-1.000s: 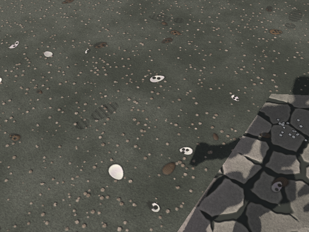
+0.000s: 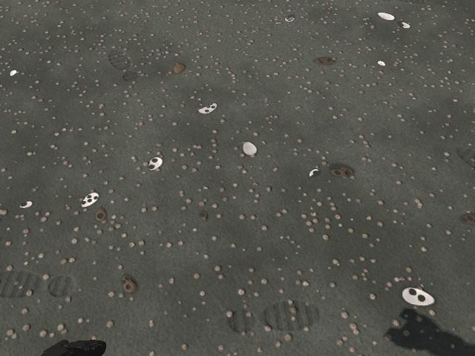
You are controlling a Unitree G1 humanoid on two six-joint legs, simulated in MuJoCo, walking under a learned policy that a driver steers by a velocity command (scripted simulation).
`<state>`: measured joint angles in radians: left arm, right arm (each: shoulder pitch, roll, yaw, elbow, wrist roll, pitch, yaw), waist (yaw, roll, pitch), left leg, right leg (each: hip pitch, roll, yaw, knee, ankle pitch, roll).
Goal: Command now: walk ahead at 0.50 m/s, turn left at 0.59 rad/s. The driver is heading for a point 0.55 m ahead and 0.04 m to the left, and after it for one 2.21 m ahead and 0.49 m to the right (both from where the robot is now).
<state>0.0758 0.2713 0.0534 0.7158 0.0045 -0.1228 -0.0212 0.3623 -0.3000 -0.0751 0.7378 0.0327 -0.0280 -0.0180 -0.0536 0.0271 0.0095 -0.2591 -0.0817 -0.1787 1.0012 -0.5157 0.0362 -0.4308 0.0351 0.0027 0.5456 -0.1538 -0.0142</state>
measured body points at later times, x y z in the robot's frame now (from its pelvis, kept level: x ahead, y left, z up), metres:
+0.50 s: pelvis +0.25 +0.07 -0.01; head +0.29 +0.09 +0.44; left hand +0.20 +0.36 -0.14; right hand +0.54 -0.11 -0.07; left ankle +0.33 +0.18 -0.73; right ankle +0.11 -0.12 -0.67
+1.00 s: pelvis +0.53 +0.12 -0.01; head +0.57 +0.12 +0.44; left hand +0.70 +0.38 -0.10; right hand +0.60 -0.17 -0.13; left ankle +0.33 +0.18 -0.72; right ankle +0.67 +0.04 -0.72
